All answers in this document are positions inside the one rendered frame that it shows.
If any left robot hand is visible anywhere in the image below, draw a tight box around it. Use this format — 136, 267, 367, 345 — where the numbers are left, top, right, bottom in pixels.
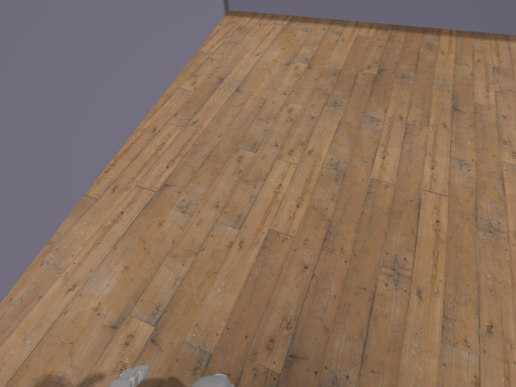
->
109, 365, 150, 387

